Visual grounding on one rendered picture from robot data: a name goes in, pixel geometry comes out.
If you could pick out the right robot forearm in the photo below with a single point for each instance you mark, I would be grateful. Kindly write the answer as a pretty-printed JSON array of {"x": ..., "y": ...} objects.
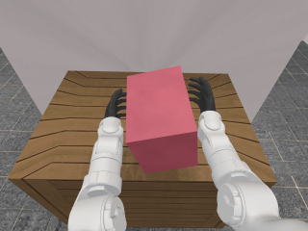
[{"x": 219, "y": 152}]

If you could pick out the robot right upper arm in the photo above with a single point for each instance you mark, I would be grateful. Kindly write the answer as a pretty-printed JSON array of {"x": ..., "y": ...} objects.
[{"x": 252, "y": 206}]

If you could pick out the robot left upper arm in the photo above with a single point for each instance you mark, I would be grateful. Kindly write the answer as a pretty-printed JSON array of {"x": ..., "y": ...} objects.
[{"x": 99, "y": 213}]

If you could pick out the left robot forearm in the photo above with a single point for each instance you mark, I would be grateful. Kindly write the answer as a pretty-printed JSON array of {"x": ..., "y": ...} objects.
[{"x": 105, "y": 163}]

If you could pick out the pedestal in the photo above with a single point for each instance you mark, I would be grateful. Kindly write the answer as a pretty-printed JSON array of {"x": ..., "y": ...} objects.
[{"x": 54, "y": 162}]

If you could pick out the left robot hand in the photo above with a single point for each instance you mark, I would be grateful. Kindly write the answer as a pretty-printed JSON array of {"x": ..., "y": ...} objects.
[{"x": 112, "y": 108}]

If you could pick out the right robot hand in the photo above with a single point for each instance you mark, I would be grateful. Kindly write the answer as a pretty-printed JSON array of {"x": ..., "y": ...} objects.
[{"x": 206, "y": 101}]

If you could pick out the carton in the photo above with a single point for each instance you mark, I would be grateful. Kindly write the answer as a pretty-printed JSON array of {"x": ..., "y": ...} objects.
[{"x": 160, "y": 127}]

